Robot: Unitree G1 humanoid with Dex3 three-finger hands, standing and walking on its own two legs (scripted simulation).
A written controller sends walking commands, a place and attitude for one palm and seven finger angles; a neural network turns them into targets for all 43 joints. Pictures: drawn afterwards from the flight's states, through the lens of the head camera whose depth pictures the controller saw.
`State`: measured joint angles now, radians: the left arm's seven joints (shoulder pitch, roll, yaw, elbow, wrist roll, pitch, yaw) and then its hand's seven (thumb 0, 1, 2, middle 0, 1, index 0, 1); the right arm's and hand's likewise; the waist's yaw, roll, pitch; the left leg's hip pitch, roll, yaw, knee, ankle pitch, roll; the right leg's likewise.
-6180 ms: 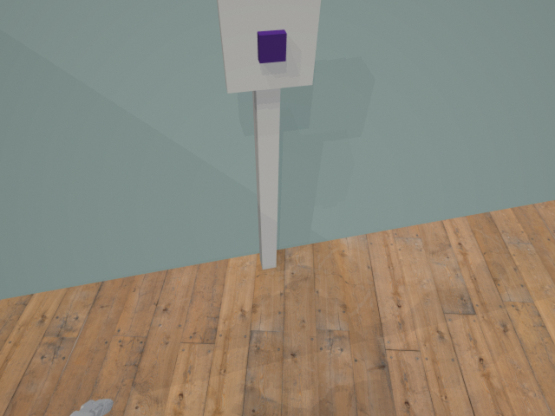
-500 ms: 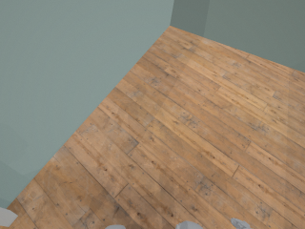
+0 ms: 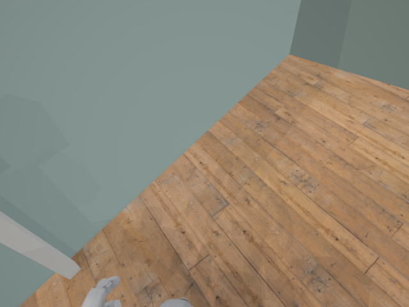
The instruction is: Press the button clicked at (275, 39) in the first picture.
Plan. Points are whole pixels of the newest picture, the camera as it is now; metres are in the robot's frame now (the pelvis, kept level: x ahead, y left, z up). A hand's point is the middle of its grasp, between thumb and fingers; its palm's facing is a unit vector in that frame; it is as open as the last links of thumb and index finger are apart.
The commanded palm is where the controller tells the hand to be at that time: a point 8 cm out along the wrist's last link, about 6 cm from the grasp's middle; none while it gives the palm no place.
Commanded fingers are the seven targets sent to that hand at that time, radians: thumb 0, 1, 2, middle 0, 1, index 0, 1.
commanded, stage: turn to face it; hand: left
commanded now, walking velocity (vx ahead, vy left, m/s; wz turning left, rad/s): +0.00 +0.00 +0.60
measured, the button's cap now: out of the picture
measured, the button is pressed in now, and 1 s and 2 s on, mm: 0 0 0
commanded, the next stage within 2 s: take the last steps up to it in 1.24 s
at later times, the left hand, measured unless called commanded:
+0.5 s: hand out of the picture -0.07 +0.28 -0.19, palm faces +0.36 -0.90 -0.25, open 7.4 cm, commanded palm none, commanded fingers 0.00 0.90 0.90 -0.20 -0.30 -0.20 -0.30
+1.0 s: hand out of the picture -0.01 +0.28 -0.13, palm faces +0.54 -0.80 -0.27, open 7.4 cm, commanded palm none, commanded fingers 0.00 0.90 0.90 -0.20 -0.30 -0.20 -0.30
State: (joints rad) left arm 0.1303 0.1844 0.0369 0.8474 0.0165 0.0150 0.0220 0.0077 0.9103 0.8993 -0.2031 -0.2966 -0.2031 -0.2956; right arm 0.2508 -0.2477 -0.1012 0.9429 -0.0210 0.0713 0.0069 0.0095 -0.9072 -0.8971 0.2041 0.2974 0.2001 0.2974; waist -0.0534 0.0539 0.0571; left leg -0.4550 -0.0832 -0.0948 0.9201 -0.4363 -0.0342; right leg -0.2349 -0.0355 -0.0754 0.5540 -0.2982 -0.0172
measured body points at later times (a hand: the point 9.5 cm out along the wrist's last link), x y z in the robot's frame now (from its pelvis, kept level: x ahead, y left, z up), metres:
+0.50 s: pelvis -0.02 +0.06 +0.00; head +0.00 +0.11 +0.44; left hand -0.08 +0.33 -0.17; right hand +0.17 -0.16 -0.11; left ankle -0.04 +0.14 -0.73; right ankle -0.01 -0.11 -0.67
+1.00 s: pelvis -0.03 +0.02 +0.00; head +0.00 +0.03 +0.45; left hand -0.04 +0.32 -0.11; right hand +0.12 -0.18 -0.15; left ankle -0.04 +0.14 -0.73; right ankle +0.04 -0.09 -0.72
